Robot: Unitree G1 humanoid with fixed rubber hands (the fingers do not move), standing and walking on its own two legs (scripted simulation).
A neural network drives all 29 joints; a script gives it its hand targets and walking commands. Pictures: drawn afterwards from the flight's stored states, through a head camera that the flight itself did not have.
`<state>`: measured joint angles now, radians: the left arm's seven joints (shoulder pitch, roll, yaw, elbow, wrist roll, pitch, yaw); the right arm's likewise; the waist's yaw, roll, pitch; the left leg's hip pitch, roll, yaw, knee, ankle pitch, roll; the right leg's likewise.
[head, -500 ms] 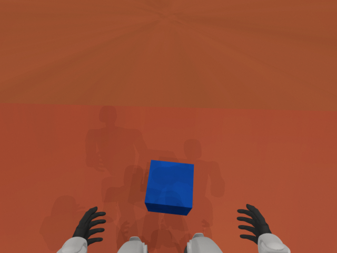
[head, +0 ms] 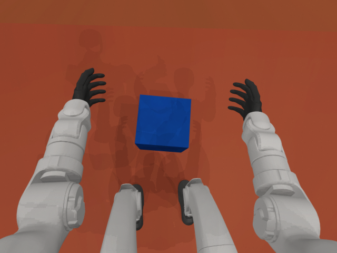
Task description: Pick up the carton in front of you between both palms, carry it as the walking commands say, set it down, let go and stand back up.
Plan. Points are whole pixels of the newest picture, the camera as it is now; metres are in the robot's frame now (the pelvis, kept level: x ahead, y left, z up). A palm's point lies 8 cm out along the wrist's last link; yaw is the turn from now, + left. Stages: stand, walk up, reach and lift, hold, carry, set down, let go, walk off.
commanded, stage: reach and lift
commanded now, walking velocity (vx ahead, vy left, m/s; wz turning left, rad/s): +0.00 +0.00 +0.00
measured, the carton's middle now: (162, 126) +0.48 -0.03 -0.53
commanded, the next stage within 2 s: none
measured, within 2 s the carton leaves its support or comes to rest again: leaves its support in 1.90 s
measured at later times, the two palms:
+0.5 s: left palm (103, 98) +0.51 +0.16 -0.23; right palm (227, 108) +0.46 -0.22 -0.22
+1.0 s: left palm (118, 118) +0.50 +0.16 -0.44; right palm (208, 124) +0.45 -0.21 -0.44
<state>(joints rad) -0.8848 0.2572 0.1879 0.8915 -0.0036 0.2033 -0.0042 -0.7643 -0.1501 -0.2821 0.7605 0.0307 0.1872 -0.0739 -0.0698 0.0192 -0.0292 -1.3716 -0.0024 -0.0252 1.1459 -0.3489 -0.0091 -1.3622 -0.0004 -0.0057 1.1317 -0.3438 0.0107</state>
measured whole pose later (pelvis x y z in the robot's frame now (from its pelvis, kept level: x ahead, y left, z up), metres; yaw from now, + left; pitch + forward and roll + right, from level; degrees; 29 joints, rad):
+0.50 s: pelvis +0.02 +0.00 -0.08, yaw -1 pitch +53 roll -2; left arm -1.06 0.24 0.26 0.98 0.06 0.05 0.02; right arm -0.94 -0.15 -0.38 0.88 0.00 0.02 -0.05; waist -0.07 0.02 -0.18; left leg -1.89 -0.02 -0.04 1.42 -0.45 -0.01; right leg -1.89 0.02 0.01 1.40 -0.44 0.03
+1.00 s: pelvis -0.04 +0.00 -0.27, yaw -2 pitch +41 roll -2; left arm -1.39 0.40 0.04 1.15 -0.19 0.05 0.09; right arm -1.29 -0.28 -0.17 1.07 0.22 0.03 -0.13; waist -0.06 0.00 0.25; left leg -2.29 -0.04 -0.04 2.10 -0.52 -0.03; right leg -2.29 0.04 0.02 2.07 -0.50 0.05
